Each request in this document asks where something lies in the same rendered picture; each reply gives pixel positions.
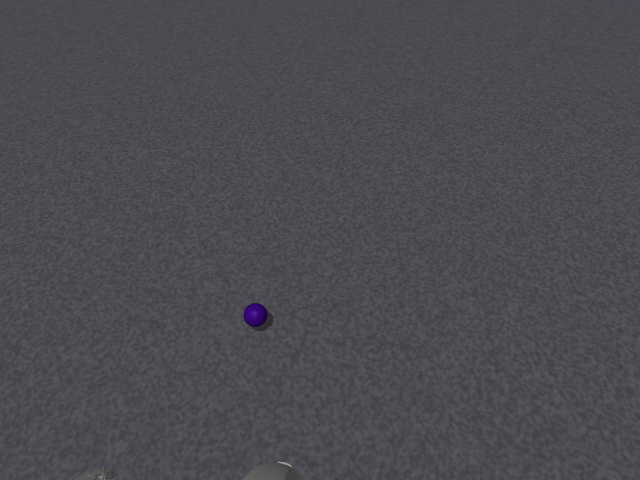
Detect ball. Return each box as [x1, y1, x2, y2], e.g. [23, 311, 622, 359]
[244, 303, 267, 327]

